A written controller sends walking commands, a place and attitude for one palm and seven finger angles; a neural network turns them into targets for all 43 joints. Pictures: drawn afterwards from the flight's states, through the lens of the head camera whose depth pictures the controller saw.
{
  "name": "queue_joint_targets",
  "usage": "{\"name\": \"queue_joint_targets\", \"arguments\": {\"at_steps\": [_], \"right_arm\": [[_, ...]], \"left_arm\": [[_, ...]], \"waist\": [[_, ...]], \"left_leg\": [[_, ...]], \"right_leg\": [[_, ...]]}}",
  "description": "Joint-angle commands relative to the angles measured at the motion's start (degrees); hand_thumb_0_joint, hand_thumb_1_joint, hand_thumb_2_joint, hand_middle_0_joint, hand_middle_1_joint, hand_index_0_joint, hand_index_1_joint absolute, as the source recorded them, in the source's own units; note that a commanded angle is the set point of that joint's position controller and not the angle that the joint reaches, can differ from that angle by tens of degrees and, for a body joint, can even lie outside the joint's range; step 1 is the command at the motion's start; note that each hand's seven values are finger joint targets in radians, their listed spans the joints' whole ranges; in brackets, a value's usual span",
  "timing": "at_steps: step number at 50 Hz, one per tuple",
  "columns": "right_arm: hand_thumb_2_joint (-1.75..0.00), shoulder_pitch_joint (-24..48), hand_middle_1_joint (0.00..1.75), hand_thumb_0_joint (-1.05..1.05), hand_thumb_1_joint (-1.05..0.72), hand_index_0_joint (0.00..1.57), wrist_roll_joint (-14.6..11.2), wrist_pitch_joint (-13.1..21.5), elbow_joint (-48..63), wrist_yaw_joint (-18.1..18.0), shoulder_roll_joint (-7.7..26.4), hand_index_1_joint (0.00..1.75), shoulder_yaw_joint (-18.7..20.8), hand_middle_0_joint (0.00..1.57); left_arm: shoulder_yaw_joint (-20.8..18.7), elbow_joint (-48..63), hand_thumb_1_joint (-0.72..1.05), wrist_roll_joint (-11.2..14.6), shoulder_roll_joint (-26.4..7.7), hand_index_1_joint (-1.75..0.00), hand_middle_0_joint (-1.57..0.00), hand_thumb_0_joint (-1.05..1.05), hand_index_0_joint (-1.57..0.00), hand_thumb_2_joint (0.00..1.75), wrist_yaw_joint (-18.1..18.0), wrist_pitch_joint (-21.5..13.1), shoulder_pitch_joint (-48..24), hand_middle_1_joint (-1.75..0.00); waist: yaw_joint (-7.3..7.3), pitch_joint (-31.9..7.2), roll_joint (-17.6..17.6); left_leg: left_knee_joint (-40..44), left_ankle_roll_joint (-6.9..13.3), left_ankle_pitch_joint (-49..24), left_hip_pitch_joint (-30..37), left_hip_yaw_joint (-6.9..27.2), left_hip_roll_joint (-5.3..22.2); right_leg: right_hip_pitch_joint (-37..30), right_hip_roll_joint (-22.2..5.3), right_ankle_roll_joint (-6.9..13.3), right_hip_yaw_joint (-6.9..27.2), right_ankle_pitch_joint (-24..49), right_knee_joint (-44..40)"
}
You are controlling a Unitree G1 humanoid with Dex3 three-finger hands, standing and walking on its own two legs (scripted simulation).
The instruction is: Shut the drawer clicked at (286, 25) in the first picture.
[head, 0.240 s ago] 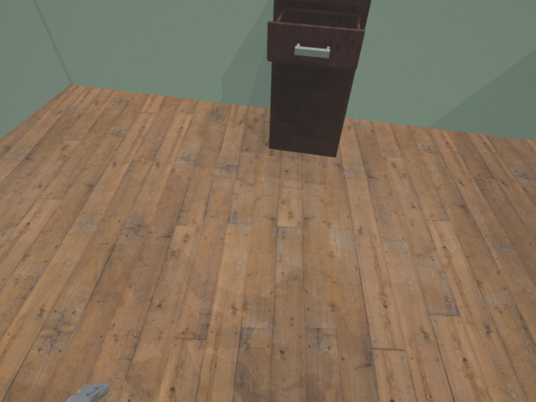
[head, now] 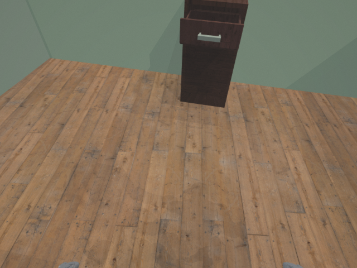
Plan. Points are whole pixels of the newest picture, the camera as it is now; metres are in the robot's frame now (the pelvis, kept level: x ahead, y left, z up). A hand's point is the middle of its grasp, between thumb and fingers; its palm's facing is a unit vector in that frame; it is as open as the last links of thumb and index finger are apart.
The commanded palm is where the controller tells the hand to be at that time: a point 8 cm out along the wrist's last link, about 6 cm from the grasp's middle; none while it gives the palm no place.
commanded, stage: stand and wait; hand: left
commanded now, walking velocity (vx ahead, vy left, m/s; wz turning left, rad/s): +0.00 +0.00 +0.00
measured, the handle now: (209, 36) +1.32 -0.10 -0.03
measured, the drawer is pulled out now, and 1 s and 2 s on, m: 0.28 0.28 0.28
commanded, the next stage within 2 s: look at it before walking up in 0.58 s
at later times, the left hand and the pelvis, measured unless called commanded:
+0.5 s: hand out of the picture +0.05 +0.24 -0.15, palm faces -0.01 -0.94 -0.34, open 7.4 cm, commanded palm none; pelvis -0.02 -0.01 +0.00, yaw +0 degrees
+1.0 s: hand out of the picture +0.05 +0.23 -0.15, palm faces -0.02 -0.94 -0.33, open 7.4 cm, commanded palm none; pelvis -0.02 -0.01 +0.01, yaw +0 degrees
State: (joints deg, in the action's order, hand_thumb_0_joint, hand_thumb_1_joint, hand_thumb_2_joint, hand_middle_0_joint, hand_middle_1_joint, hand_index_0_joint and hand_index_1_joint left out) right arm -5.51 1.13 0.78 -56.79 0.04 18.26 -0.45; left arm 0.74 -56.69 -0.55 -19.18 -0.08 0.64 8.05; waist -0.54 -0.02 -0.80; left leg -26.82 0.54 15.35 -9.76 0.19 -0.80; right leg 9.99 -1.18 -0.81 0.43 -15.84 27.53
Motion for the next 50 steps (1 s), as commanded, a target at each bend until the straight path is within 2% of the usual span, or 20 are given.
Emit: {"name": "queue_joint_targets", "arguments": {"at_steps": [1,7,18,22,29,37,50], "right_arm": [[-0.90,2.97,0.30,0.00,-0.90,0.20,-0.28,1.24,3.07,-0.91,12.36,0.30,3.04,0.20],[-0.90,2.76,0.30,0.00,-0.90,0.20,-0.41,1.23,1.41,-0.90,12.34,0.30,2.92,0.20],[-0.90,1.26,0.30,0.00,-0.90,0.20,-0.63,1.18,-1.37,-0.77,12.68,0.30,2.69,0.20],[-0.90,1.11,0.30,0.00,-0.90,0.20,-0.56,1.16,-2.20,-0.76,12.90,0.30,2.56,0.20],[-0.90,0.53,0.30,0.00,-0.90,0.20,-0.53,1.01,-2.78,-0.63,12.62,0.30,2.63,0.20],[-0.90,0.45,0.30,0.00,-0.90,0.20,-0.55,1.15,-3.16,-0.62,12.50,0.30,2.62,0.20],[-0.90,0.60,0.30,0.00,-0.90,0.20,-0.64,1.26,-3.45,-0.76,12.42,0.30,2.53,0.20]], "left_arm": [[-2.85,3.21,0.90,-0.05,-11.82,-0.30,-0.20,0.00,-0.20,0.90,-0.65,-1.79,-2.87,-0.30],[-2.83,1.65,0.90,-0.02,-11.76,-0.30,-0.20,0.00,-0.20,0.90,-0.57,-1.75,-2.41,-0.30],[-2.78,-0.84,0.90,0.00,-12.08,-0.30,-0.20,0.00,-0.20,0.90,-0.55,-1.96,-2.02,-0.30],[-2.64,-1.56,0.90,0.05,-12.01,-0.30,-0.20,0.00,-0.20,0.90,-0.51,-1.88,-1.99,-0.30],[-2.65,-1.82,0.90,-0.10,-11.92,-0.30,-0.20,0.00,-0.20,0.90,-0.48,-1.85,-2.04,-0.30],[-2.67,-1.88,0.90,-0.12,-11.77,-0.30,-0.20,0.00,-0.20,0.90,-0.49,-1.95,-2.12,-0.30],[-2.64,-2.28,0.90,-0.11,-11.70,-0.30,-0.20,0.00,-0.20,0.90,-0.56,-2.08,-1.84,-0.30]], "waist": [[0.51,-2.48,0.86],[0.48,-2.03,1.56],[0.45,-1.98,0.45],[0.39,-0.70,1.39],[0.46,0.72,0.37],[0.49,0.01,0.50],[0.48,-1.61,1.20]], "left_leg": [[4.82,1.84,-13.07,0.75,5.02,6.71],[6.10,1.69,-10.84,0.66,5.29,6.86],[7.37,1.40,-9.38,0.62,5.88,7.17],[8.28,1.24,-7.64,0.13,5.98,7.14],[8.87,1.10,-5.27,-0.42,5.99,7.02],[9.13,0.98,-6.01,0.02,6.07,7.19],[8.72,0.83,-10.14,1.92,5.43,7.67]], "right_leg": [[-0.25,-5.40,2.56,4.24,11.52,-4.77],[-0.49,-5.43,2.49,4.58,9.41,-6.16],[-1.18,-5.61,2.62,5.16,7.66,-7.85],[-0.49,-5.56,2.57,5.45,5.70,-8.64],[1.08,-5.54,2.54,6.05,2.27,-9.79],[0.78,-5.37,2.51,6.25,3.34,-9.78],[-0.71,-5.59,2.49,5.68,8.98,-9.15]]}}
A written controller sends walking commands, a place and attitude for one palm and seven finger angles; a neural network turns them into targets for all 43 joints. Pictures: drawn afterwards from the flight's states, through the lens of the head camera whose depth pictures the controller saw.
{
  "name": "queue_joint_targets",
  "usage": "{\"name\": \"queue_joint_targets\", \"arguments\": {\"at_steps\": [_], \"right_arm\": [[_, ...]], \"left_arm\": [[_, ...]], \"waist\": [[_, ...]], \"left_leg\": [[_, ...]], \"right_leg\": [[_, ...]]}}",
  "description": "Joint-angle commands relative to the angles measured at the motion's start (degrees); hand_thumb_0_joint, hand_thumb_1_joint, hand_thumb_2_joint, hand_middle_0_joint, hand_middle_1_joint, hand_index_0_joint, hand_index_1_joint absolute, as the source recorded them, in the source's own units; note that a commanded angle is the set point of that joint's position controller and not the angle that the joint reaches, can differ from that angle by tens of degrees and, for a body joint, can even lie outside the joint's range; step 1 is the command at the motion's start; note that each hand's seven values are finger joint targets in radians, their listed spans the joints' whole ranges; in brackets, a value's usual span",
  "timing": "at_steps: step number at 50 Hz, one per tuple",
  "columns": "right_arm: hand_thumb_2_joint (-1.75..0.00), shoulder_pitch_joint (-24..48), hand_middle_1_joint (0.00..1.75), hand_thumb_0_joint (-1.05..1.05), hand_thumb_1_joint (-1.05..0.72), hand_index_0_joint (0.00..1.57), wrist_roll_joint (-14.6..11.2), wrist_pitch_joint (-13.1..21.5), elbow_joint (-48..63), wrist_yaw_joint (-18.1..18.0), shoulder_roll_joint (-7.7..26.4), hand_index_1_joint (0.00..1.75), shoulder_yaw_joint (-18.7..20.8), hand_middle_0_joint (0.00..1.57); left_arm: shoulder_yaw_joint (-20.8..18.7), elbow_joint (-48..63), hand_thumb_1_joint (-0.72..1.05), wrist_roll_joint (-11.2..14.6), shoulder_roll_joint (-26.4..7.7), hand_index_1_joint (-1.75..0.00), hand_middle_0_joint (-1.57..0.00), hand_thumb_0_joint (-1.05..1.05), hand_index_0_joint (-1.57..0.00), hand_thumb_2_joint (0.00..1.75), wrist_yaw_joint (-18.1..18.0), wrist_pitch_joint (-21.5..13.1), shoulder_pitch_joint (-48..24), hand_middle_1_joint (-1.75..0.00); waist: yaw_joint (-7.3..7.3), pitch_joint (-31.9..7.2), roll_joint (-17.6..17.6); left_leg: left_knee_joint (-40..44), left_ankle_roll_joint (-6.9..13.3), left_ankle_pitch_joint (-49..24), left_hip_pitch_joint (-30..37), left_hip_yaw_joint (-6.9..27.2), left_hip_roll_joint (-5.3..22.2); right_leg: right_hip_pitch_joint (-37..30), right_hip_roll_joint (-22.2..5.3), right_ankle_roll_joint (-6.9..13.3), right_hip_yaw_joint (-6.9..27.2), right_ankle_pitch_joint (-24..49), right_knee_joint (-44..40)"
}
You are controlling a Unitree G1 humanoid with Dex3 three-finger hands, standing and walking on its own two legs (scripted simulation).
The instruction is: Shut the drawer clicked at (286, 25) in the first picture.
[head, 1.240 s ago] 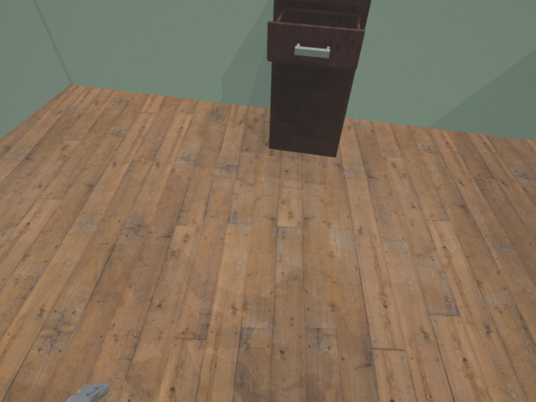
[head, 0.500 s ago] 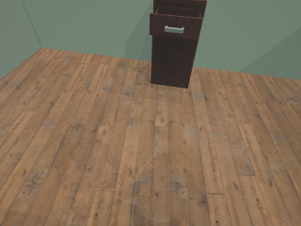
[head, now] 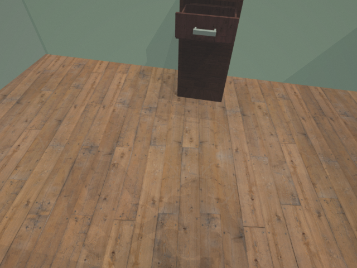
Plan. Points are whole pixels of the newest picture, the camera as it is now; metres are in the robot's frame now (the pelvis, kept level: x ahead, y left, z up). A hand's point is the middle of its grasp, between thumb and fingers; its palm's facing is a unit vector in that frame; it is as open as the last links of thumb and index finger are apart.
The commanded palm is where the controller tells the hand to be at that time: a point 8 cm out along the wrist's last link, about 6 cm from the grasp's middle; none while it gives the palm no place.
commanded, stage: look at it before walking up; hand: left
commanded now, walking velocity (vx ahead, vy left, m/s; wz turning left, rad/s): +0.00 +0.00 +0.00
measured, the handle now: (204, 30) +1.34 -0.08 -0.03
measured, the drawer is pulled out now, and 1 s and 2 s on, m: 0.28 0.28 0.28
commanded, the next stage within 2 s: walk to a spot facing it in 0.20 s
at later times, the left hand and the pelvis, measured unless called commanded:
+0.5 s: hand out of the picture +0.07 +0.22 -0.18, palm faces -0.03 -0.96 -0.26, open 7.4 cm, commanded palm none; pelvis +0.03 +0.00 -0.01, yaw -3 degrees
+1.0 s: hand (146, 239) +0.24 +0.10 -0.18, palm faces -0.17 -0.97 -0.18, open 7.4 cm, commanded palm none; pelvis +0.19 -0.07 -0.01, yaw -12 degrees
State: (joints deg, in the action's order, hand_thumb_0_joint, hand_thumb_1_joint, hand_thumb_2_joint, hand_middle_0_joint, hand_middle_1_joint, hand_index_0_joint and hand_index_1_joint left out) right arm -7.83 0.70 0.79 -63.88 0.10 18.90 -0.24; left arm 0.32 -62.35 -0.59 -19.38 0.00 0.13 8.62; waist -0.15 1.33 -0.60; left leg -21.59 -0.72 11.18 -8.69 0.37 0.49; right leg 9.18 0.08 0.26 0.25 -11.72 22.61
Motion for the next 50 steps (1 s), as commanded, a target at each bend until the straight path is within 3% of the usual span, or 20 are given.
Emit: {"name": "queue_joint_targets", "arguments": {"at_steps": [1,15,17,20,24,26,28,29,30,32,35,37,38,39,40,41,43,46,48,50], "right_arm": [[-0.90,2.86,0.30,0.00,-0.90,0.20,-0.26,1.24,3.55,-0.83,11.80,0.30,2.22,0.20],[-0.90,3.52,0.30,0.00,-0.90,0.20,-0.26,1.15,3.59,-0.88,11.66,0.30,2.15,0.20],[-0.90,-0.29,0.30,0.00,-0.90,0.20,0.22,0.19,2.04,-0.62,4.62,0.30,0.55,0.20],[-0.90,-2.56,0.30,0.00,-0.90,0.20,0.72,-0.37,2.27,-0.39,4.69,0.30,1.18,0.20],[-0.90,-4.99,0.30,0.00,-0.90,0.20,0.76,0.22,3.68,-0.39,4.78,0.30,2.19,0.20],[-0.90,-8.05,0.30,0.00,-0.90,0.20,0.63,1.06,3.63,-0.70,4.95,0.30,2.66,0.20],[-0.90,-14.19,0.30,0.00,-0.90,0.20,0.55,1.81,2.54,-1.18,7.74,0.30,3.98,0.20],[-0.90,-17.65,0.30,0.00,-0.90,0.20,0.52,2.39,1.93,-1.36,7.22,0.30,4.40,0.20],[-0.90,-19.51,0.30,0.00,-0.90,0.20,0.56,2.94,1.56,-1.58,6.09,0.30,4.22,0.20],[-0.90,-18.94,0.30,0.00,-0.90,0.20,0.85,3.45,1.36,-1.82,3.70,0.30,3.78,0.20],[-0.90,-13.81,0.30,0.00,-0.90,0.20,1.12,3.48,2.27,-1.66,3.35,0.30,3.93,0.20],[-0.90,-11.42,0.30,0.00,-0.90,0.20,0.64,3.40,2.20,-1.46,3.40,0.30,3.99,0.20],[-0.90,-11.22,0.30,0.00,-0.90,0.20,0.05,3.58,2.31,-1.06,2.80,0.30,3.92,0.20],[-0.90,-11.14,0.30,0.00,-0.90,0.20,-0.60,3.94,4.01,-0.36,-1.38,0.30,3.03,0.20],[-0.90,-9.09,0.30,0.00,-0.90,0.20,-0.54,4.05,6.35,-0.39,-2.40,0.30,2.99,0.20],[-0.90,-6.96,0.30,0.00,-0.90,0.20,-0.28,3.73,6.10,-0.40,-2.03,0.30,3.33,0.20],[-0.90,-4.68,0.30,0.00,-0.90,0.20,0.25,3.41,5.62,-0.14,-3.63,0.30,3.61,0.20],[-0.90,-10.49,0.30,0.00,-0.90,0.20,0.95,1.53,3.42,0.18,-6.49,0.30,3.58,0.20],[-0.90,-11.75,0.30,0.00,-0.90,0.20,0.82,0.93,3.43,0.54,-7.04,0.30,3.78,0.20],[-0.90,-8.59,0.30,0.00,-0.90,0.20,0.72,1.00,5.22,0.91,-6.80,0.30,3.79,0.20]], "left_arm": [[-2.25,3.40,0.90,-0.06,-11.48,-0.30,-0.20,0.00,-0.20,0.90,-0.63,-1.51,-2.55,-0.30],[-2.22,3.26,0.90,-0.05,-11.52,-0.30,-0.20,0.00,-0.20,0.90,-0.65,-1.66,-2.15,-0.30],[-0.83,1.53,0.90,-0.04,-4.76,-0.30,-0.20,0.00,-0.20,0.90,-0.78,-0.47,1.96,-0.30],[-1.66,2.05,0.90,-0.50,-5.46,-0.30,-0.20,0.00,-0.20,0.90,0.08,0.46,3.90,-0.30],[-2.97,3.91,0.90,-0.69,-5.21,-0.30,-0.20,0.00,-0.20,0.90,0.82,0.37,6.10,-0.30],[-3.17,4.92,0.90,-0.54,-3.36,-0.30,-0.20,0.00,-0.20,0.90,1.06,-0.21,6.38,-0.30],[-2.86,7.06,0.90,-0.48,-0.12,-0.30,-0.20,0.00,-0.20,0.90,1.38,-1.08,3.37,-0.30],[-2.97,9.08,0.90,-0.57,0.31,-0.30,-0.20,0.00,-0.20,0.90,1.35,-1.51,-0.77,-0.30],[-3.28,10.11,0.90,-0.69,0.22,-0.30,-0.20,0.00,-0.20,0.90,1.35,-1.72,-2.52,-0.30],[-3.51,10.03,0.90,-0.63,1.90,-0.30,-0.20,0.00,-0.20,0.90,1.69,-2.13,-2.68,-0.30],[-3.43,8.79,0.90,-0.39,4.79,-0.30,-0.20,0.00,-0.20,0.90,2.59,-1.86,1.70,-0.30],[-4.21,4.65,0.90,-0.64,4.36,-0.30,-0.20,0.00,-0.20,0.90,2.60,-1.90,13.19,-0.30],[-4.90,1.88,0.90,-0.86,1.46,-0.30,-0.20,0.00,-0.20,0.90,2.01,-2.31,21.69,-0.30],[-6.59,0.27,0.90,-1.26,-4.55,-0.30,-0.20,0.00,-0.20,0.90,0.84,-3.12,28.60,-0.30],[-6.75,0.08,0.90,-0.15,-6.90,-0.30,-0.20,0.00,-0.20,0.90,0.21,-3.25,29.22,-0.30],[-6.80,1.08,0.90,0.15,-6.42,-0.30,-0.20,0.00,-0.20,0.90,-0.27,-3.11,25.21,-0.30],[-5.48,3.25,0.90,-0.21,-1.94,-0.30,-0.20,0.00,-0.20,0.90,-0.67,-3.23,16.89,-0.30],[-4.16,3.80,0.90,-0.83,1.95,-0.30,-0.20,0.00,-0.20,0.90,-0.71,-3.89,12.24,-0.30],[-4.10,3.26,0.90,-0.91,1.93,-0.30,-0.20,0.00,-0.20,0.90,-0.72,-4.25,12.01,-0.30],[-3.95,2.73,0.90,-0.75,2.28,-0.30,-0.20,0.00,-0.20,0.90,-0.62,-4.59,13.40,-0.30]], "waist": [[0.09,-2.46,0.83],[-0.02,-2.82,0.59],[-0.03,-3.23,-0.26],[-0.22,1.82,-1.81],[0.05,6.51,-1.53],[1.25,6.71,2.44],[3.97,5.58,13.02],[5.67,6.85,13.07],[5.96,7.83,11.57],[4.62,7.56,8.11],[0.83,5.69,9.18],[-4.92,1.00,5.49],[-8.48,-3.40,-1.15],[-10.94,-6.39,-16.73],[-9.35,-5.90,-19.46],[-8.12,-2.04,-11.82],[-4.61,4.49,-2.75],[0.53,4.85,-2.07],[1.71,4.27,-4.06],[0.94,4.78,-4.60]], "left_leg": [[3.81,2.09,-5.37,0.40,5.43,6.37],[3.50,1.90,-7.50,1.61,4.87,6.46],[1.88,0.76,0.05,1.83,2.72,5.89],[0.29,1.02,15.83,-3.14,1.48,4.75],[-2.85,1.97,21.28,-6.43,0.94,5.15],[-0.84,3.81,20.12,-2.07,4.34,8.09],[7.18,8.87,16.89,8.96,15.69,17.69],[10.09,11.94,9.63,13.32,18.62,22.15],[9.39,13.12,-0.01,15.33,17.93,23.56],[6.64,12.31,-12.76,14.25,11.29,22.74],[4.92,8.01,-10.08,5.66,0.40,18.18],[-7.13,5.11,-13.21,-2.69,-6.51,13.45],[-18.55,3.16,-13.65,-8.05,-10.28,10.07],[-36.61,0.86,4.30,-20.91,-12.59,4.90],[-48.57,0.80,20.60,-27.78,-7.75,2.26],[-53.26,1.33,18.78,-30.73,-3.52,5.06],[-52.82,1.17,11.57,-29.85,-1.40,8.68],[-45.57,-0.35,5.66,-23.02,-3.33,8.99],[-40.97,-1.04,2.68,-22.21,-4.41,8.80],[-36.34,-1.44,-0.05,-23.69,-4.85,8.59]], "right_leg": [[0.04,-6.71,1.33,5.86,4.22,-4.35],[-0.56,-6.99,1.46,5.83,7.46,-4.56],[0.28,-6.43,0.86,6.45,-1.83,-4.50],[4.69,-5.51,2.49,10.02,-18.65,-5.60],[9.33,-4.71,4.77,12.57,-23.89,-3.18],[13.99,-2.29,4.68,10.29,-19.13,3.32],[25.01,2.60,2.35,0.14,-12.94,20.35],[32.27,0.32,1.45,-0.71,-17.91,28.43],[35.74,-2.19,0.99,0.87,-18.08,32.61],[33.88,-5.13,1.11,0.48,-17.49,31.91],[19.31,-4.77,1.49,-4.40,-12.71,19.64],[-0.21,0.24,2.56,-9.37,-1.61,11.80],[-11.11,0.02,3.62,-7.21,-0.40,9.16],[-19.29,-14.02,8.71,13.81,-10.05,0.68],[-18.08,-23.39,13.31,34.08,-10.80,-9.54],[-14.86,-23.62,15.46,34.28,-14.59,-10.42],[-1.87,-21.44,13.51,27.09,-15.02,-10.86],[7.16,-15.43,10.05,12.25,-4.10,-11.34],[7.32,-13.43,9.48,8.17,-2.24,-12.27],[5.87,-12.63,9.71,6.98,-0.47,-12.91]]}}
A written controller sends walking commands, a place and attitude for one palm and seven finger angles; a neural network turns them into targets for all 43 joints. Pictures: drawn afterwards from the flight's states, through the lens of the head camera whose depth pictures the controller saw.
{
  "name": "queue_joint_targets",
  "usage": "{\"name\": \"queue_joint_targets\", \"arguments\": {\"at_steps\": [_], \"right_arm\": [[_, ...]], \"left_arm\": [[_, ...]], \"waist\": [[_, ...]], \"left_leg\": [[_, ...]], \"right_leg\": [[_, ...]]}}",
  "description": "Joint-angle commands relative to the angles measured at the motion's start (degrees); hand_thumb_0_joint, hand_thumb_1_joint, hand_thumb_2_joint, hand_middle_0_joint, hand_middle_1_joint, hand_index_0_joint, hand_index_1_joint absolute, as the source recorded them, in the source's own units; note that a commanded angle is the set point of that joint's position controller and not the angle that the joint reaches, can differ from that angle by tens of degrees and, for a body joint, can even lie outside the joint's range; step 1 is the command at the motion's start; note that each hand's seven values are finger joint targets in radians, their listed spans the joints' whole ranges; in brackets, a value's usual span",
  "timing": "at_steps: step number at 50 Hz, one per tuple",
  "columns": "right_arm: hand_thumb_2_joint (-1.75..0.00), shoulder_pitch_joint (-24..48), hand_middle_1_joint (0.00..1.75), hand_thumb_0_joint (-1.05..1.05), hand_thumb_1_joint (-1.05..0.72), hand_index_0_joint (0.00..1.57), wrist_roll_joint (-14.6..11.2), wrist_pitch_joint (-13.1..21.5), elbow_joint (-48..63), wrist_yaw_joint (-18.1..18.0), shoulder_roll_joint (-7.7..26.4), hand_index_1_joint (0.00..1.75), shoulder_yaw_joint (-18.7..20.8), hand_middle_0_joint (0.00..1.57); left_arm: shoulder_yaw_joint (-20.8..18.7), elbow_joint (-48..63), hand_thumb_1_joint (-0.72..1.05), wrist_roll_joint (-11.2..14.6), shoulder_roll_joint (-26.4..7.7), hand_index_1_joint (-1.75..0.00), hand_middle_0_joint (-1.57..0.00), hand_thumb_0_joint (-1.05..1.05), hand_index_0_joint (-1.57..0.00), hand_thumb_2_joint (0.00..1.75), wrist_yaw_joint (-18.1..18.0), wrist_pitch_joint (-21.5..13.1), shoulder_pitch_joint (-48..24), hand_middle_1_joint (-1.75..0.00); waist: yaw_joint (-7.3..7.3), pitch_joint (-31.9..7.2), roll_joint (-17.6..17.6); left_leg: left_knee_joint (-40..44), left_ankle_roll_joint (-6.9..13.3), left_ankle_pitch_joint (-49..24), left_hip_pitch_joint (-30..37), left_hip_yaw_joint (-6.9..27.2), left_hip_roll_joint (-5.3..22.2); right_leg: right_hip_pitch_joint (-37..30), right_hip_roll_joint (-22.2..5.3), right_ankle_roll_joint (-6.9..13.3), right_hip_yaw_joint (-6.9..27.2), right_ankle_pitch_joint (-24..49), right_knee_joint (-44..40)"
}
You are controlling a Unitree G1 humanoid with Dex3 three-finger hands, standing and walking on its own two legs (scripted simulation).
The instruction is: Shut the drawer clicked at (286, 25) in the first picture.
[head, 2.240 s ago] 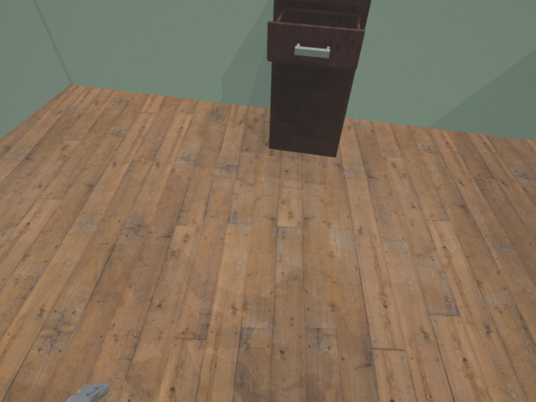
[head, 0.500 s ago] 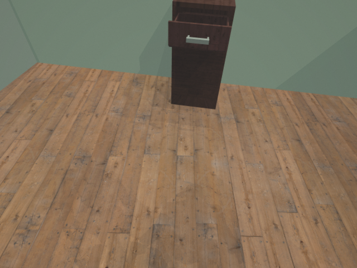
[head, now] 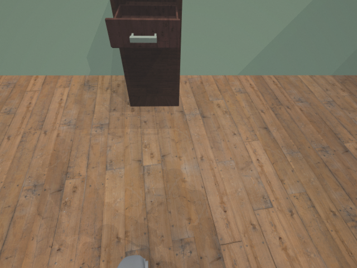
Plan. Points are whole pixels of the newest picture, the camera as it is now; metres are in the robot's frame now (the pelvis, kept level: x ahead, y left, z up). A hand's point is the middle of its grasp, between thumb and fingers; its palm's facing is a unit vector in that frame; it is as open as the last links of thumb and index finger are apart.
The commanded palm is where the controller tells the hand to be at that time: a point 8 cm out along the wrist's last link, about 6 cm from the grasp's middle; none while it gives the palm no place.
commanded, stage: walk to a spot facing it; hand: left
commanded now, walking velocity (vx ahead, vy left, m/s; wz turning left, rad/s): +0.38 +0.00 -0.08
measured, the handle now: (143, 37) +1.13 +0.23 -0.03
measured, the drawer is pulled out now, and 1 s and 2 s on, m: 0.28 0.28 0.28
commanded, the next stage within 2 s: turn to face it in 0.88 s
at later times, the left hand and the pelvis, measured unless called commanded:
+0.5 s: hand (98, 220) +0.27 +0.25 -0.18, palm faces -0.03 -0.99 -0.16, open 7.4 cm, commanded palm none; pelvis +0.23 +0.06 +0.01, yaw -6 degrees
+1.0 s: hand (144, 145) +0.55 +0.15 -0.17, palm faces -0.18 -0.96 -0.21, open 7.2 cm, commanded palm none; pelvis +0.46 -0.02 +0.00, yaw -12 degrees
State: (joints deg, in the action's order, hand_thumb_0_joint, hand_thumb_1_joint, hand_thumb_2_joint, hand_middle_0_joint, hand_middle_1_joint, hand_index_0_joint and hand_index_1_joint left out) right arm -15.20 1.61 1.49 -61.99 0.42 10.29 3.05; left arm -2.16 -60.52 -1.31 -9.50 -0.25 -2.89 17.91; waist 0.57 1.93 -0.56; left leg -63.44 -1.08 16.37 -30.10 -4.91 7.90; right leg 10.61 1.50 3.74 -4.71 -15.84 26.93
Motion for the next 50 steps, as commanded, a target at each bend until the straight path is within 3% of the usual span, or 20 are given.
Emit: {"name": "queue_joint_targets", "arguments": {"at_steps": [1,8,10,11,12,13,14,17,19,22,28,33,35,37,38,39,40,43,46,50], "right_arm": [[-0.90,0.50,0.30,0.00,-0.90,0.20,-0.23,0.45,4.05,0.77,1.78,0.30,0.59,0.20],[-0.90,8.69,0.30,0.00,-0.90,0.20,-0.67,2.15,8.06,1.30,1.78,0.30,0.50,0.20],[-0.90,0.84,0.30,0.00,-0.90,0.20,-0.37,2.83,5.67,0.53,3.41,0.30,0.96,0.20],[-0.90,-7.24,0.30,0.00,-0.90,0.20,0.00,3.18,3.16,-0.12,5.95,0.30,1.65,0.20],[-0.90,-15.02,0.30,0.00,-0.90,0.20,0.83,3.55,1.46,-0.84,12.59,0.30,3.27,0.20],[-0.90,-19.67,0.30,0.00,-0.90,0.20,0.05,2.82,0.74,-1.03,16.18,0.30,3.63,0.20],[-0.90,-14.83,0.30,0.00,-0.90,0.20,-0.12,2.21,1.53,-1.15,13.69,0.30,3.11,0.20],[-0.90,-5.86,0.30,0.00,-0.90,0.20,-0.10,3.38,3.12,-1.46,4.81,0.30,0.72,0.20],[-0.90,-5.56,0.30,0.00,-0.90,0.20,-0.34,4.25,2.18,-1.69,3.06,0.30,0.28,0.20],[-0.90,-6.17,0.30,0.00,-0.90,0.20,-0.57,4.67,1.91,-1.82,3.16,0.30,0.40,0.20],[-0.90,-11.67,0.30,0.00,-0.90,0.20,-0.55,4.51,-0.68,-1.90,4.28,0.30,0.32,0.20],[-0.90,-15.32,0.30,0.00,-0.90,0.20,0.06,3.61,-2.82,-1.77,5.34,0.30,0.48,0.20],[-0.90,-13.65,0.30,0.00,-0.90,0.20,-0.03,3.36,-2.75,-1.93,6.83,0.30,0.62,0.20],[-0.90,-11.51,0.30,0.00,-0.90,0.20,-0.60,3.25,-1.99,-1.61,7.71,0.30,0.74,0.20],[-0.90,-14.30,0.30,0.00,-0.90,0.20,-1.29,3.27,-1.27,-0.88,4.63,0.30,0.28,0.20],[-0.90,-14.55,0.30,0.00,-0.90,0.20,-1.63,3.44,0.54,-1.14,2.21,0.30,-0.22,0.20],[-0.90,-8.99,0.30,0.00,-0.90,0.20,-1.69,3.20,1.41,-1.34,3.59,0.30,0.21,0.20],[-0.90,-5.10,0.30,0.00,-0.90,0.20,-0.80,2.09,1.29,-1.13,1.21,0.30,0.31,0.20],[-0.90,-9.99,0.30,0.00,-0.90,0.20,-0.30,0.07,-0.32,-0.91,-1.02,0.30,-0.05,0.20],[-0.90,-6.65,0.30,0.00,-0.90,0.20,-0.46,-0.56,1.62,-0.25,-1.57,0.30,-0.22,0.20]], "left_arm": [[-1.50,0.49,0.90,-0.02,-7.62,-0.30,-0.20,0.00,-0.20,0.90,-0.36,-1.72,4.91,-0.30],[-1.91,-1.12,0.90,-0.38,-8.34,-0.30,-0.20,0.00,-0.20,0.90,-0.72,-1.72,7.41,-0.30],[-2.19,-0.91,0.90,-0.04,-8.43,-0.30,-0.20,0.00,-0.20,0.90,-0.71,-1.66,5.88,-0.30],[-2.11,-0.77,0.90,0.28,-7.34,-0.30,-0.20,0.00,-0.20,0.90,-0.54,-1.61,6.23,-0.30],[-1.91,0.04,0.90,0.88,-4.05,-0.30,-0.20,0.00,-0.20,0.90,-0.01,-1.44,8.90,-0.30],[-1.19,1.95,0.90,0.77,-3.45,-0.30,-0.20,0.00,-0.20,0.90,0.36,-1.61,7.13,-0.30],[-1.84,2.45,0.90,0.28,-4.84,-0.30,-0.20,0.00,-0.20,0.90,0.11,-1.48,4.42,-0.30],[-2.07,1.92,0.90,-0.48,-2.61,-0.30,-0.20,0.00,-0.20,0.90,1.22,-0.34,0.15,-0.30],[-1.75,1.11,0.90,-0.73,-0.80,-0.30,-0.20,0.00,-0.20,0.90,1.47,0.89,2.53,-0.30],[-1.91,2.04,0.90,-0.74,-0.36,-0.30,-0.20,0.00,-0.20,0.90,1.66,2.29,2.23,-0.30],[-1.42,5.50,0.90,-0.61,-1.11,-0.30,-0.20,0.00,-0.20,0.90,2.33,2.34,-8.34,-0.30],[-1.19,6.85,0.90,-0.30,-1.65,-0.30,-0.20,0.00,-0.20,0.90,2.13,1.63,-13.94,-0.30],[-1.60,5.47,0.90,-0.38,-2.83,-0.30,-0.20,0.00,-0.20,0.90,1.97,1.19,-8.48,-0.30],[-2.88,1.00,0.90,-0.88,-6.35,-0.30,-0.20,0.00,-0.20,0.90,1.59,-0.01,5.77,-0.30],[-4.45,-0.58,0.90,-1.00,-12.50,-0.30,-0.20,0.00,-0.20,0.90,0.75,-0.71,11.71,-0.30],[-5.28,-1.06,0.90,0.16,-16.97,-0.30,-0.20,0.00,-0.20,0.90,0.26,-0.66,14.72,-0.30],[-5.30,-0.66,0.90,1.01,-16.37,-0.30,-0.20,0.00,-0.20,0.90,-0.17,-0.26,11.98,-0.30],[-2.92,1.67,0.90,0.73,-8.71,-0.30,-0.20,0.00,-0.20,0.90,-0.61,-0.82,0.30,-0.30],[-1.63,1.58,0.90,0.04,-5.89,-0.30,-0.20,0.00,-0.20,0.90,-0.71,-1.49,-1.64,-0.30],[-1.32,1.48,0.90,0.09,-5.58,-0.30,-0.20,0.00,-0.20,0.90,-0.57,-1.68,-1.76,-0.30]], "waist": [[-0.19,4.21,-4.48],[-2.32,4.60,-5.15],[1.78,1.17,-1.86],[4.71,-3.94,2.56],[6.69,-11.21,15.63],[7.08,-12.28,21.29],[5.89,-7.34,13.59],[1.66,4.19,4.79],[-0.53,3.28,4.84],[-1.75,3.56,5.65],[0.65,5.31,6.92],[2.44,7.03,7.25],[-0.65,3.66,8.06],[-7.33,-5.17,4.84],[-9.04,-12.57,-7.82],[-7.68,-17.23,-16.33],[-8.02,-12.23,-8.12],[-2.01,-0.94,1.05],[1.90,1.03,-2.45],[2.13,2.40,-5.19]], "left_leg": [[7.76,-1.15,-6.07,-3.35,0.35,1.03],[25.18,0.65,-3.68,2.11,-0.99,-1.31],[31.77,1.54,-5.54,14.98,-2.84,-4.11],[34.58,2.88,-6.45,28.35,-0.87,-2.90],[38.82,7.84,-4.45,42.02,18.63,11.74],[47.14,12.11,-2.78,43.44,32.67,20.31],[49.86,13.67,7.25,36.91,32.18,20.95],[52.76,8.54,2.82,20.48,16.78,13.95],[52.66,7.44,-5.16,17.89,8.15,11.16],[54.36,8.24,-9.43,18.58,1.94,9.75],[53.35,7.80,-21.68,27.99,-3.48,8.77],[49.12,7.42,-31.75,31.45,-6.19,10.70],[41.30,6.88,-44.76,32.67,-7.92,11.06],[21.62,3.80,-44.61,26.22,-10.89,7.49],[4.17,1.53,-20.82,10.68,-11.89,3.05],[-13.35,-0.59,15.78,-1.65,-5.96,-5.33],[-18.19,1.09,14.57,-5.22,1.21,-2.86],[-12.96,0.87,3.37,-2.34,3.79,2.71],[-4.83,-0.44,0.62,2.60,2.04,2.57],[7.41,-1.22,-4.10,3.07,0.48,1.44]], "right_leg": [[2.63,-14.03,6.36,11.95,4.21,-17.31],[-4.57,-15.40,5.51,11.96,14.11,-12.77],[-2.31,-12.73,3.80,8.48,22.63,-2.85],[2.66,-9.37,2.07,6.04,23.72,9.19],[15.18,-2.43,-0.97,0.38,5.92,27.21],[23.19,1.21,-1.68,1.90,-16.94,42.52],[26.22,-2.47,-0.76,5.30,-15.68,47.83],[26.18,-7.64,-1.74,6.06,-2.11,47.73],[23.46,-8.06,-2.80,5.12,1.06,44.93],[25.71,-8.97,-4.04,4.48,5.44,41.09],[29.17,-8.85,-4.44,-0.07,10.08,23.32],[22.67,-5.97,-1.64,-3.37,5.75,11.57],[14.63,-3.30,0.28,-4.97,2.89,9.44],[-6.41,-1.30,2.04,-5.36,7.81,3.86],[-22.09,-14.41,5.98,11.32,7.59,1.21],[-28.80,-27.09,12.35,35.24,16.55,-5.71],[-24.44,-26.82,13.52,33.14,15.70,-8.68],[-1.98,-21.05,7.76,17.63,13.39,-11.64],[7.52,-17.21,5.18,7.31,14.88,-14.10],[8.19,-15.04,5.03,2.58,16.55,-15.20]]}}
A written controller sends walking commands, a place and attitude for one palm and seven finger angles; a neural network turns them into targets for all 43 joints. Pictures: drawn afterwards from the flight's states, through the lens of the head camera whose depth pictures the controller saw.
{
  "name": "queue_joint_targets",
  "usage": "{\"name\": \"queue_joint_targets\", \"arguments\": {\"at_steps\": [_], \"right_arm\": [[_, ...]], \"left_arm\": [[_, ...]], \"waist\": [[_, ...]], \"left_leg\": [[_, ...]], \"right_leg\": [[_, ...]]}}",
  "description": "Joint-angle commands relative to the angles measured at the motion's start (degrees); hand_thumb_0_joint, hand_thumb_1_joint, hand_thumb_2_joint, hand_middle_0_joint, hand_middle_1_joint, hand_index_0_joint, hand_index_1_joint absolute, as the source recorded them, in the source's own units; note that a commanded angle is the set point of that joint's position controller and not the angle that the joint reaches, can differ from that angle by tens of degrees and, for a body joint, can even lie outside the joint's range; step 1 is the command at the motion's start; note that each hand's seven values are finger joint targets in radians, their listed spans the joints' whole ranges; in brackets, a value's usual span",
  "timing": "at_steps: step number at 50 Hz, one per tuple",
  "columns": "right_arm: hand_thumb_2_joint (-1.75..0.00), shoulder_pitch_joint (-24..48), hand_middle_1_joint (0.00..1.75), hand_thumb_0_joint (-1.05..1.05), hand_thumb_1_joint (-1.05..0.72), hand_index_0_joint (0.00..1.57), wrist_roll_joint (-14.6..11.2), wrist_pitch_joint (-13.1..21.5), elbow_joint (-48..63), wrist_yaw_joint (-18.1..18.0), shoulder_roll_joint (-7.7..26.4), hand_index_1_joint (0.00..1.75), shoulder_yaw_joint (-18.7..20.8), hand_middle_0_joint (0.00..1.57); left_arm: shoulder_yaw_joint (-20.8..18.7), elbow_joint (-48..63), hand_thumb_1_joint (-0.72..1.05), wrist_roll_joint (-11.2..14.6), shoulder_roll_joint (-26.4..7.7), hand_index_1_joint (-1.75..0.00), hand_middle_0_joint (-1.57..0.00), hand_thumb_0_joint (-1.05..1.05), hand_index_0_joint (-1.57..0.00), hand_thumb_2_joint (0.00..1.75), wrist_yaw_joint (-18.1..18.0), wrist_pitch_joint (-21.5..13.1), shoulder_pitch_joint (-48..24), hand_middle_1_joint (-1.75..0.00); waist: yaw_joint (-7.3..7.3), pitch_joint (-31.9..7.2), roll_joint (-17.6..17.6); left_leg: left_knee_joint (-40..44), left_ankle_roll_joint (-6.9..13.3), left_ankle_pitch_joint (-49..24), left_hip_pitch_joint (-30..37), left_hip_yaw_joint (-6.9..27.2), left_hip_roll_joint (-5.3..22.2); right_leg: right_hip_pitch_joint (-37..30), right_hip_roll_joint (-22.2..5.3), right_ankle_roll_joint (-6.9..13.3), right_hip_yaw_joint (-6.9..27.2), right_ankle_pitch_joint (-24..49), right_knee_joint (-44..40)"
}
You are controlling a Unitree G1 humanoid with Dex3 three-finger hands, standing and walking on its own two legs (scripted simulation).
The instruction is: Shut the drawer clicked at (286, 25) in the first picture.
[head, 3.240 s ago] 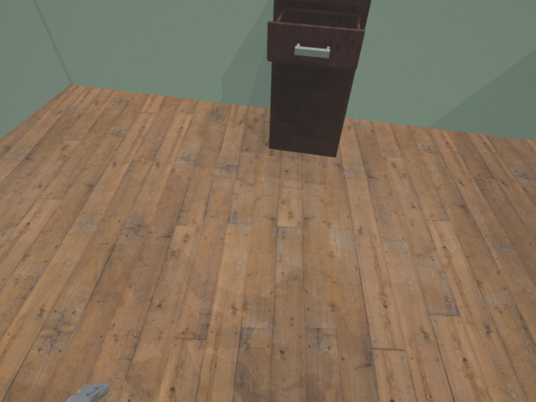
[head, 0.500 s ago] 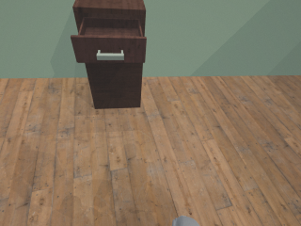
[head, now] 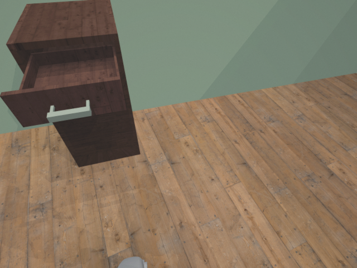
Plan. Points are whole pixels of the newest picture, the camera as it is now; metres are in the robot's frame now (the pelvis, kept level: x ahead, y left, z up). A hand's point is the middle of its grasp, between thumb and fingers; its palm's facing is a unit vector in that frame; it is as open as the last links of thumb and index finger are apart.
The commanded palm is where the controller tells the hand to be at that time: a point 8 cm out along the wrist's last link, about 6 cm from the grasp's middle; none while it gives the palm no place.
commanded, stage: turn to face it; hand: left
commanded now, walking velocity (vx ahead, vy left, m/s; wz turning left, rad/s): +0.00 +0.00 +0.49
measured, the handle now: (70, 109) +0.60 +0.38 -0.03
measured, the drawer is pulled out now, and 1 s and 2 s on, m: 0.28 0.28 0.28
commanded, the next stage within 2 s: take the last steps up to it in 0.68 s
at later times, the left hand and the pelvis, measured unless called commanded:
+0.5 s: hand out of the picture +0.13 +0.25 -0.18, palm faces +0.22 -0.95 -0.20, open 7.4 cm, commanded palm none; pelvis +0.11 +0.05 +0.00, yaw +9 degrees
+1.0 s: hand out of the picture +0.08 +0.19 -0.16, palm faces +0.38 -0.90 -0.22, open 7.3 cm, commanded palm none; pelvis +0.12 +0.01 +0.01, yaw +18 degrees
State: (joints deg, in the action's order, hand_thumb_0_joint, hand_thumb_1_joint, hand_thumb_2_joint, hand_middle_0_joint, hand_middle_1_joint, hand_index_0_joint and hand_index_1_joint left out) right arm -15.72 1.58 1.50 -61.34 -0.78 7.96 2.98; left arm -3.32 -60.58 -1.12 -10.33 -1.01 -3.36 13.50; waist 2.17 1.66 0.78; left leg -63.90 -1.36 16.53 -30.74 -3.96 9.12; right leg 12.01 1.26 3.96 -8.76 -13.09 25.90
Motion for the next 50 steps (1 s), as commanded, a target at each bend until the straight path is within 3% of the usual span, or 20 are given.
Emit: {"name": "queue_joint_targets", "arguments": {"at_steps": [1,6,8,9,10,11,12,13,17,19,28,31,33,34,35,36,38,40,45,50], "right_arm": [[-0.90,-4.35,0.30,0.00,-0.90,0.20,-0.52,-0.47,1.63,1.07,0.81,0.30,-0.25,0.20],[-0.90,1.37,0.30,0.00,-0.90,0.20,-0.66,0.34,3.40,1.32,2.10,0.30,-0.63,0.20],[-0.90,-1.71,0.30,0.00,-0.90,0.20,-0.45,0.46,2.80,1.20,4.15,0.30,-0.30,0.20],[-0.90,-6.57,0.30,0.00,-0.90,0.20,-0.24,0.62,1.85,0.97,6.90,0.30,0.28,0.20],[-0.90,-9.87,0.30,0.00,-0.90,0.20,0.25,0.78,2.28,0.42,12.17,0.30,1.14,0.20],[-0.90,-10.65,0.30,0.00,-0.90,0.20,-0.29,0.25,2.11,-0.08,14.79,0.30,1.30,0.20],[-0.90,-7.66,0.30,0.00,-0.90,0.20,-0.46,-0.32,2.83,-0.42,14.21,0.30,1.06,0.20],[-0.90,-4.20,0.30,0.00,-0.90,0.20,-0.38,-0.25,3.79,-0.86,12.57,0.30,1.06,0.20],[-0.90,1.47,0.30,0.00,-0.90,0.20,-0.50,-0.09,5.78,-0.97,10.07,0.30,0.56,0.20],[-0.90,1.60,0.30,0.00,-0.90,0.20,-0.56,-0.12,6.35,-0.95,10.49,0.30,0.86,0.20],[-0.90,0.93,0.30,0.00,-0.90,0.20,-0.08,-1.77,6.43,-0.50,11.39,0.30,1.92,0.20],[-0.90,2.40,0.30,0.00,-0.90,0.20,-0.18,-2.07,6.69,-0.36,11.78,0.30,2.19,0.20],[-0.90,3.45,0.30,0.00,-0.90,0.20,-0.80,-2.14,6.76,-0.04,10.82,0.30,2.04,0.20],[-0.90,2.86,0.30,0.00,-0.90,0.20,-1.27,-2.06,6.98,0.25,8.44,0.30,1.73,0.20],[-0.90,2.95,0.30,0.00,-0.90,0.20,-1.52,-2.19,8.13,0.51,5.31,0.30,1.10,0.20],[-0.90,4.91,0.30,0.00,-0.90,0.20,-1.06,-2.92,9.14,0.52,7.05,0.30,1.68,0.20],[-0.90,3.80,0.30,0.00,-0.90,0.20,-0.52,-4.24,7.53,0.62,7.59,0.30,2.38,0.20],[-0.90,1.39,0.30,0.00,-0.90,0.20,-0.42,-4.13,5.69,0.79,6.52,0.30,1.88,0.20],[-0.90,4.90,0.30,0.00,-0.90,0.20,0.06,-2.92,6.40,1.60,5.78,0.30,1.51,0.20],[-0.90,6.62,0.30,0.00,-0.90,0.20,-0.19,-1.69,7.17,1.99,4.91,0.30,1.02,0.20]], "left_arm": [[-0.11,1.38,0.90,-0.06,-4.92,-0.30,-0.20,0.00,-0.20,0.90,0.20,-1.24,3.08,-0.30],[-0.32,0.19,0.90,-0.24,-6.50,-0.30,-0.20,0.00,-0.20,0.90,-0.31,-0.33,5.47,-0.30],[-0.39,0.11,0.90,-0.11,-6.66,-0.30,-0.20,0.00,-0.20,0.90,-0.65,0.45,5.52,-0.30],[-0.44,0.62,0.90,0.27,-6.29,-0.30,-0.20,0.00,-0.20,0.90,-0.66,0.94,5.91,-0.30],[-0.36,1.49,0.90,1.11,-4.19,-0.30,-0.20,0.00,-0.20,0.90,-0.64,1.40,8.20,-0.30],[0.15,2.45,0.90,1.27,-3.15,-0.30,-0.20,0.00,-0.20,0.90,-0.68,1.71,8.79,-0.30],[0.08,2.99,0.90,0.70,-4.16,-0.30,-0.20,0.00,-0.20,0.90,-0.85,2.28,7.04,-0.30],[0.13,3.00,0.90,0.37,-3.16,-0.30,-0.20,0.00,-0.20,0.90,-0.76,2.66,4.39,-0.30],[-0.50,2.47,0.90,0.09,-2.82,-0.30,-0.20,0.00,-0.20,0.90,-0.28,3.55,4.52,-0.30],[-0.58,2.56,0.90,0.05,-2.72,-0.30,-0.20,0.00,-0.20,0.90,-0.38,4.04,5.13,-0.30],[-0.59,6.08,0.90,-0.02,-2.93,-0.30,-0.20,0.00,-0.20,0.90,-0.84,4.70,0.29,-0.30],[-0.45,5.37,0.90,0.36,-2.86,-0.30,-0.20,0.00,-0.20,0.90,-1.05,4.31,3.59,-0.30],[-0.40,4.95,0.90,0.23,-3.92,-0.30,-0.20,0.00,-0.20,0.90,-1.30,3.65,5.52,-0.30],[-0.74,5.13,0.90,-0.15,-6.38,-0.30,-0.20,0.00,-0.20,0.90,-1.67,3.12,5.69,-0.30],[-1.42,5.57,0.90,-0.56,-10.76,-0.30,-0.20,0.00,-0.20,0.90,-1.81,2.85,4.85,-0.30],[-1.59,7.08,0.90,-0.38,-12.65,-0.30,-0.20,0.00,-0.20,0.90,-1.58,3.04,4.40,-0.30],[-1.34,7.81,0.90,-0.28,-9.29,-0.30,-0.20,0.00,-0.20,0.90,-1.90,3.18,-0.73,-0.30],[-0.75,7.75,0.90,-0.12,-7.58,-0.30,-0.20,0.00,-0.20,0.90,-1.51,2.67,-0.89,-0.30],[-1.12,4.64,0.90,-0.46,-7.65,-0.30,-0.20,0.00,-0.20,0.90,-0.65,1.44,7.31,-0.30],[-1.50,2.30,0.90,-0.90,-9.42,-0.30,-0.20,0.00,-0.20,0.90,0.00,1.04,9.93,-0.30]], "waist": [[0.13,2.56,-7.49],[-2.29,2.34,-6.07],[-0.75,0.81,-3.46],[0.95,-2.75,2.41],[1.07,-6.23,14.86],[0.66,-8.41,20.48],[0.09,-6.97,13.90],[-0.53,-3.32,13.39],[-2.41,-4.17,5.57],[-2.51,-6.26,3.83],[-0.61,-3.45,7.00],[-2.28,-4.12,6.17],[-3.61,-3.77,3.41],[-3.51,-3.61,-3.33],[-2.90,-1.78,-15.44],[-4.23,-0.82,-14.56],[-1.65,1.97,-13.11],[-0.96,2.91,-8.83],[-4.81,2.89,-8.51],[-6.06,2.45,-9.33]], "left_leg": [[11.41,-0.95,-4.78,3.30,-0.72,-0.16],[23.78,0.37,-5.53,7.27,-2.43,-3.07],[30.46,0.98,-10.54,14.29,-2.04,-4.01],[33.70,2.00,-22.74,21.56,0.46,-3.10],[37.67,7.32,-39.33,29.25,14.71,7.49],[42.83,13.80,-45.27,29.74,24.00,15.40],[45.55,15.24,-30.65,25.70,24.03,14.83],[47.08,14.10,-24.50,21.60,23.29,12.24],[47.46,10.74,-20.88,18.22,13.39,5.78],[47.66,10.97,-20.93,19.79,12.79,5.29],[47.59,11.99,-15.01,19.38,16.84,5.17],[45.38,11.00,-15.30,17.38,16.93,4.35],[41.12,7.72,-13.69,13.10,14.90,0.95],[35.33,4.73,-8.31,8.02,11.39,-2.68],[27.82,0.91,3.75,2.42,3.43,-9.74],[17.45,0.52,13.60,4.06,3.83,-9.99],[5.80,0.27,10.90,3.39,5.48,-8.32],[2.07,-0.31,6.68,2.69,4.62,-7.26],[10.84,-0.84,5.33,0.67,1.91,-5.71],[22.30,0.48,9.45,5.61,-0.32,-5.69]], "right_leg": [[4.70,-14.74,4.62,5.66,16.49,-13.29],[-2.31,-16.57,2.63,3.20,22.57,-7.72],[-2.72,-15.77,0.54,1.30,23.35,0.39],[-0.84,-13.19,-1.70,-0.93,18.67,9.52],[7.94,-6.78,-5.22,-3.18,-0.88,21.27],[11.44,-3.02,-6.30,0.41,-26.70,34.31],[12.44,-4.31,-5.44,5.04,-25.70,38.90],[15.69,-6.04,-5.65,6.19,-21.64,40.33],[13.55,-6.46,-6.53,7.53,-11.59,37.61],[13.15,-6.19,-7.06,7.25,-10.48,35.15],[10.56,-4.56,-7.10,6.66,-12.65,19.94],[4.37,-3.49,-6.61,6.07,-8.06,10.99],[-3.06,-4.02,-6.40,6.30,1.19,-1.70],[-7.12,-10.16,-4.82,13.28,1.93,-7.77],[-6.99,-21.28,-0.14,23.61,6.30,-10.67],[0.29,-27.14,5.09,25.68,7.75,-12.85],[4.55,-22.41,5.47,20.37,6.94,-12.97],[2.79,-18.87,4.01,14.82,8.28,-11.42],[-4.34,-18.62,2.96,15.09,-6.29,-14.57],[-4.13,-20.43,4.97,17.18,-14.10,-16.32]]}}
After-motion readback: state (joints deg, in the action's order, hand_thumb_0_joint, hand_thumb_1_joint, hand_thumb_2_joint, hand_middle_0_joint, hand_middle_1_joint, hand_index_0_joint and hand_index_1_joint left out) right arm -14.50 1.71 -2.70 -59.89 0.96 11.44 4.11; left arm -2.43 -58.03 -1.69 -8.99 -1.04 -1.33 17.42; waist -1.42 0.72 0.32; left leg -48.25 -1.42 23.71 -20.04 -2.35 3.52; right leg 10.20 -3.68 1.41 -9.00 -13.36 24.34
